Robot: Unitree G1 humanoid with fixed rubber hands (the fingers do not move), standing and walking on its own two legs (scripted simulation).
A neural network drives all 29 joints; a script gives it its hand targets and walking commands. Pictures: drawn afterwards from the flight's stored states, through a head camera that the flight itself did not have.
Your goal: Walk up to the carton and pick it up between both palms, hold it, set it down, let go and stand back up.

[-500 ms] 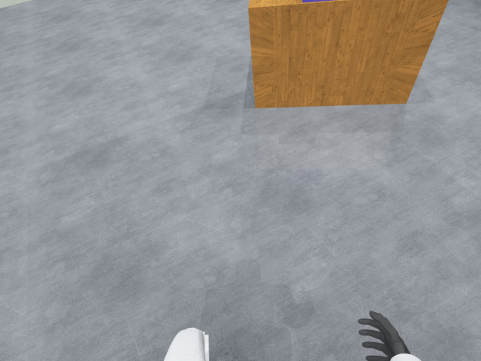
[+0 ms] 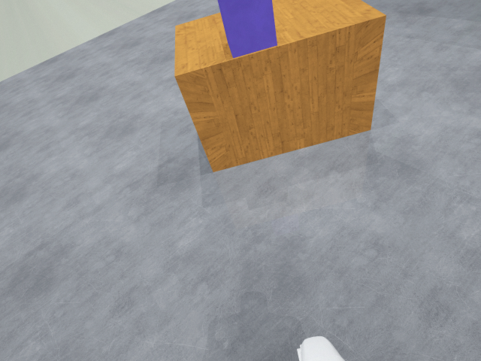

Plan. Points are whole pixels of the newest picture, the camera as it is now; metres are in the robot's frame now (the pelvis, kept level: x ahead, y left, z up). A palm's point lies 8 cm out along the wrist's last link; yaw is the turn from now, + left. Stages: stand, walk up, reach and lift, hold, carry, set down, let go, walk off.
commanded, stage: walk up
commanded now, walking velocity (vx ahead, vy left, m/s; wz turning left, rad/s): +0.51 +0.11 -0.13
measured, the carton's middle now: (246, 15) +1.48 -0.13 +0.03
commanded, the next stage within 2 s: none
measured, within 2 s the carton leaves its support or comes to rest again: neither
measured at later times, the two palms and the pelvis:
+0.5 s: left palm (145, 319) +0.26 +0.22 -0.08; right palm (352, 150) +0.58 -0.30 -0.06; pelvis +0.39 -0.04 +0.03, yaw -1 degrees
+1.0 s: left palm (147, 142) +0.86 +0.30 -0.08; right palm (302, 161) +0.57 -0.17 -0.06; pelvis +0.71 +0.06 +0.05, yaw +1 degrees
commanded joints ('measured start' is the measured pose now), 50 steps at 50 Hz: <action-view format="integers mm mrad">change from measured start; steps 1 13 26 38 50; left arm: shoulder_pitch -158 127 -160 -154 -271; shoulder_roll -53 455 226 164 169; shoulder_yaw -30 123 43 58 31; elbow -235 -77 -31 -91 -133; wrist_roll -31 17 27 70 22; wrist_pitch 11 -41 -89 -9 67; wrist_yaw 21 26 -33 -32 -82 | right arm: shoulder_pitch -81 307 -62 147 185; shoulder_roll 51 60 36 -12 -33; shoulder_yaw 51 53 29 31 13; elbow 2 22 -203 3 -36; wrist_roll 30 107 25 7 -12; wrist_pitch -68 -3 13 -57 -53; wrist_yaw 36 19 141 54 37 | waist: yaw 166 138 -38 -13 38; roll -252 -394 -404 151 55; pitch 432 -580 168 31 122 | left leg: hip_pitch -774 -792 29 -132 -3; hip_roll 335 167 201 285 383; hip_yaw -183 -298 -211 -460 -331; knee -638 1097 27 -351 -525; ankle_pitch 380 -126 781 853 525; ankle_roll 57 -89 -148 -215 -68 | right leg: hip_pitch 110 1362 -118 48 -170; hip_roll -75 -677 -178 -71 -66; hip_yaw -52 636 -160 -31 -49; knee -327 -1043 -1629 -304 -670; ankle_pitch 14 948 74 53 455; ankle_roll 4 -393 28 1 54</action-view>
